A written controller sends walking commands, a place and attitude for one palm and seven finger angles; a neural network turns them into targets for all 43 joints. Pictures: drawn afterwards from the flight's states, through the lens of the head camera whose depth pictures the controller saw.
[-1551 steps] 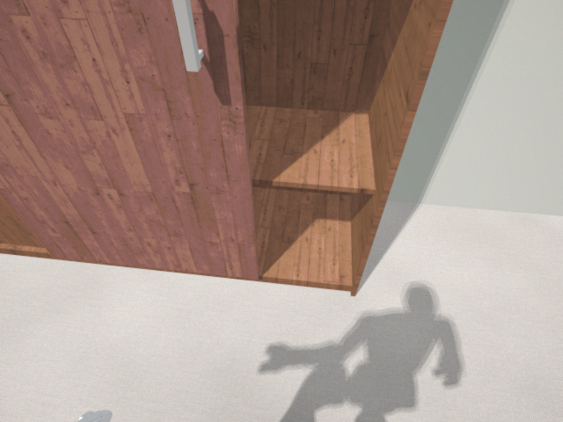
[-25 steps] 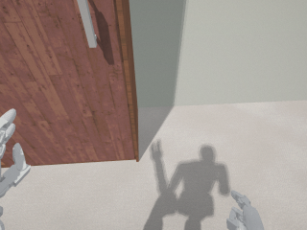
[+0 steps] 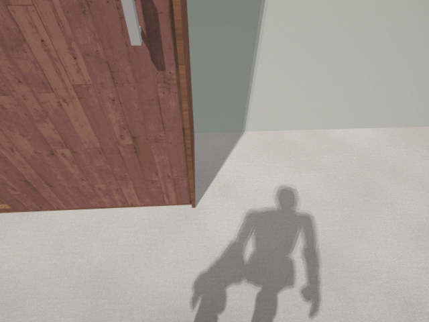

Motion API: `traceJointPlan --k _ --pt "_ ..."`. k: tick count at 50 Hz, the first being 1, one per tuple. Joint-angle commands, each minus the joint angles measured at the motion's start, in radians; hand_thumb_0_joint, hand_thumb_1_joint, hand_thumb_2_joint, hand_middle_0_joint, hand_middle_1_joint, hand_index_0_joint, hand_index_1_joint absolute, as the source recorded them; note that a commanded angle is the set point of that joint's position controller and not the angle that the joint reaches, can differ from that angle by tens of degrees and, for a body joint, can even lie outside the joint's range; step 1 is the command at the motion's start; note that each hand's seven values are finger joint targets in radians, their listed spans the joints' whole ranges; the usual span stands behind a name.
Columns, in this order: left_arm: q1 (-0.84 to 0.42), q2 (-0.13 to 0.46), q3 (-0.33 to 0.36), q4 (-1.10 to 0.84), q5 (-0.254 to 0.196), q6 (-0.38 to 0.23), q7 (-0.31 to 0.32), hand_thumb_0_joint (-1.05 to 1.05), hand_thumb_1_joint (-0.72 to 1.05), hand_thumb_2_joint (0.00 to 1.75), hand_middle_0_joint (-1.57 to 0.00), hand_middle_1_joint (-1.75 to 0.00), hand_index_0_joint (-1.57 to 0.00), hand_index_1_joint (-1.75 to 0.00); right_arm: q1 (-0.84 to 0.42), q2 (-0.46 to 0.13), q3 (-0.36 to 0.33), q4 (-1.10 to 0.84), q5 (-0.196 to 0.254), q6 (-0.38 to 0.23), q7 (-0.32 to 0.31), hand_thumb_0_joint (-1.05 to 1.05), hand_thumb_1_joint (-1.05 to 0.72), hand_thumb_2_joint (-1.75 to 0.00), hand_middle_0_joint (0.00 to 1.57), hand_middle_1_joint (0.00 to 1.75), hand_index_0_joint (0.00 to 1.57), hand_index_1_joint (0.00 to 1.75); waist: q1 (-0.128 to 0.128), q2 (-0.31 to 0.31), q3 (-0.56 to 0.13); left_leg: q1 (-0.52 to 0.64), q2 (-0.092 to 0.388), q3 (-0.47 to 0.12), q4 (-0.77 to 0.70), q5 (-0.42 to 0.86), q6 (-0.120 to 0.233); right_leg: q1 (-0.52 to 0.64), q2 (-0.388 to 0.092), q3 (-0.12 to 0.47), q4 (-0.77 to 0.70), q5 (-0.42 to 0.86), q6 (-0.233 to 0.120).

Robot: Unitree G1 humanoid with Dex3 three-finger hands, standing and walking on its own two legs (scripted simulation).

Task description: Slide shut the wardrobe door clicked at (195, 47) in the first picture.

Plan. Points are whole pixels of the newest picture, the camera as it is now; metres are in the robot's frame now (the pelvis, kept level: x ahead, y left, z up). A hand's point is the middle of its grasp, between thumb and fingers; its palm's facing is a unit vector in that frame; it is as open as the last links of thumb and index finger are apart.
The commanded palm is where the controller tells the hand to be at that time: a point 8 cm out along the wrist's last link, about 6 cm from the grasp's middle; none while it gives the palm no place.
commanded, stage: let the arm hang, fingers relaxed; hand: left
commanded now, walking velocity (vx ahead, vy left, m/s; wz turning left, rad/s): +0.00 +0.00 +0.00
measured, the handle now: (130, 2) +0.71 +0.25 +0.24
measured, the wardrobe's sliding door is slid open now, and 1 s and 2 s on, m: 0.01 0.01 0.01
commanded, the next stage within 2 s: look to check the result in 0.58 s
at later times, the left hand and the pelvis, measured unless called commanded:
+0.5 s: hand out of the picture +0.05 +0.18 -0.17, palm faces -0.02 -0.98 -0.22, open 7.3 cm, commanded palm none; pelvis +0.01 +0.00 +0.00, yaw -1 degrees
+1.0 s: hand out of the picture +0.08 +0.22 -0.16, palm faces -0.02 -0.95 -0.30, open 7.4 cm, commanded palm none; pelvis +0.04 -0.01 +0.01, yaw -1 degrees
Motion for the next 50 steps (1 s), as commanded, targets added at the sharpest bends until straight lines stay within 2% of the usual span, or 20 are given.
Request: traceJointPlan --k 1,5,8,14,16,18,19,21,23,33,36,41,47,50 --pt "-0.019 0.118 0.022 -0.033 -0.005 -0.031 0.013 0.00 0.90 0.90 -0.20 -0.30 -0.20 -0.30 -0.005 -0.129 -0.030 -0.042 0.000 -0.038 -0.019 0.00 -0.90 -0.90 0.20 0.30 0.20 0.30 -0.008 0.013 -0.036 -0.020 0.099 -0.119 -0.141 -0.108 0.029 0.019 -0.098 0.140 -0.111 -0.129 -0.027" --pt "-0.015 0.112 0.021 -0.017 -0.004 -0.031 0.017 0.00 0.90 0.90 -0.20 -0.30 -0.20 -0.30 0.012 -0.113 -0.029 -0.021 0.000 -0.037 -0.019 0.00 -0.90 -0.90 0.20 0.30 0.20 0.30 -0.010 -0.024 -0.012 -0.015 0.098 -0.106 -0.142 -0.098 0.029 0.001 -0.101 0.143 -0.120 -0.149 -0.024" --pt "-0.019 0.104 0.020 -0.011 -0.003 -0.028 0.019 0.00 0.90 0.90 -0.20 -0.30 -0.20 -0.30 0.012 -0.104 -0.027 -0.011 -0.001 -0.037 -0.019 0.00 -0.90 -0.90 0.20 0.30 0.20 0.30 -0.010 -0.022 0.017 -0.017 0.097 -0.106 -0.153 -0.108 0.029 -0.022 -0.096 0.145 -0.119 -0.160 -0.020" --pt "-0.023 0.097 0.017 -0.016 -0.001 -0.030 0.024 0.00 0.90 0.90 -0.20 -0.30 -0.20 -0.30 0.000 -0.087 -0.024 -0.005 0.000 -0.038 -0.015 0.00 -0.90 -0.90 0.20 0.30 0.20 0.30 -0.007 -0.037 0.012 -0.004 0.094 -0.098 -0.149 -0.077 0.025 -0.016 -0.097 0.143 -0.116 -0.133 -0.012" --pt "-0.028 0.088 0.018 -0.018 -0.001 -0.030 0.023 0.00 0.90 0.90 -0.20 -0.30 -0.20 -0.30 -0.007 -0.077 -0.022 -0.003 -0.001 -0.041 -0.016 0.00 -0.90 -0.90 0.20 0.30 0.20 0.30 -0.008 -0.006 0.019 -0.007 0.096 -0.101 -0.163 -0.071 0.025 -0.016 -0.099 0.138 -0.111 -0.110 -0.009" --pt "-0.032 0.083 0.018 -0.018 -0.001 -0.030 0.023 0.00 0.90 0.90 -0.20 -0.30 -0.20 -0.30 -0.017 -0.076 -0.021 -0.002 -0.001 -0.042 -0.016 0.00 -0.90 -0.90 0.20 0.30 0.20 0.30 -0.004 -0.002 0.032 -0.013 0.096 -0.103 -0.172 -0.077 0.022 -0.013 -0.096 0.135 -0.109 -0.100 -0.007" --pt "-0.031 0.089 0.019 -0.020 0.000 -0.032 0.025 0.00 0.90 0.90 -0.20 -0.30 -0.20 -0.30 -0.013 -0.079 -0.023 -0.004 0.000 -0.043 -0.016 0.00 -0.90 -0.90 0.20 0.30 0.20 0.30 -0.005 -0.004 0.011 -0.006 0.097 -0.103 -0.166 -0.059 0.023 0.005 -0.096 0.137 -0.107 -0.083 -0.008" --pt "-0.037 0.082 0.019 -0.020 -0.001 -0.034 0.024 0.00 0.90 0.90 -0.20 -0.30 -0.20 -0.30 -0.026 -0.074 -0.021 -0.001 -0.001 -0.045 -0.017 0.00 -0.90 -0.90 0.20 0.30 0.20 0.30 -0.005 0.006 0.014 0.004 0.095 -0.100 -0.167 -0.044 0.019 0.003 -0.098 0.137 -0.107 -0.069 -0.008" --pt "-0.045 0.085 0.022 -0.019 -0.001 -0.035 0.023 0.00 0.90 0.90 -0.20 -0.30 -0.20 -0.30 -0.028 -0.078 -0.021 0.000 0.000 -0.047 -0.018 0.00 -0.90 -0.90 0.20 0.30 0.20 0.30 -0.006 0.021 0.011 0.009 0.098 -0.099 -0.172 -0.032 0.019 0.014 -0.098 0.133 -0.104 -0.047 -0.008" --pt "-0.071 0.123 0.027 -0.020 -0.004 -0.048 0.021 0.00 0.90 0.90 -0.20 -0.30 -0.20 -0.30 -0.059 -0.129 -0.029 -0.004 0.002 -0.055 -0.021 0.00 -0.90 -0.90 0.20 0.30 0.20 0.30 -0.009 0.014 -0.045 0.076 0.108 -0.094 -0.150 0.078 0.019 0.064 -0.108 0.134 -0.110 0.052 -0.018" --pt "-0.082 0.137 0.029 -0.019 -0.004 -0.049 0.020 0.00 0.90 0.90 -0.20 -0.30 -0.20 -0.30 -0.078 -0.144 -0.031 -0.004 0.003 -0.054 -0.021 0.00 -0.90 -0.90 0.20 0.30 0.20 0.30 -0.009 0.006 -0.035 0.081 0.111 -0.095 -0.151 0.080 0.019 0.066 -0.110 0.133 -0.117 0.057 -0.020" --pt "-0.101 0.166 0.032 -0.021 -0.004 -0.052 0.020 0.00 0.90 0.90 -0.20 -0.30 -0.20 -0.30 -0.099 -0.174 -0.033 -0.006 0.004 -0.057 -0.020 0.00 -0.90 -0.90 0.20 0.30 0.20 0.30 -0.011 0.008 -0.060 0.105 0.119 -0.094 -0.152 0.121 0.019 0.094 -0.116 0.132 -0.117 0.113 -0.023" --pt "-0.131 0.200 0.033 -0.024 -0.003 -0.053 0.016 0.00 0.90 0.90 -0.20 -0.30 -0.20 -0.30 -0.139 -0.209 -0.035 -0.012 0.003 -0.055 -0.017 0.00 -0.90 -0.90 0.20 0.30 0.20 0.30 -0.010 0.006 -0.043 0.113 0.120 -0.099 -0.165 0.109 0.016 0.092 -0.120 0.136 -0.136 0.101 -0.023" --pt "-0.147 0.221 0.035 -0.029 -0.003 -0.056 0.015 0.00 0.90 0.90 -0.20 -0.30 -0.20 -0.30 -0.157 -0.227 -0.037 -0.019 0.003 -0.056 -0.014 0.00 -0.90 -0.90 0.20 0.30 0.20 0.30 -0.011 0.007 -0.065 0.128 0.123 -0.098 -0.164 0.125 0.015 0.106 -0.126 0.139 -0.139 0.132 -0.024"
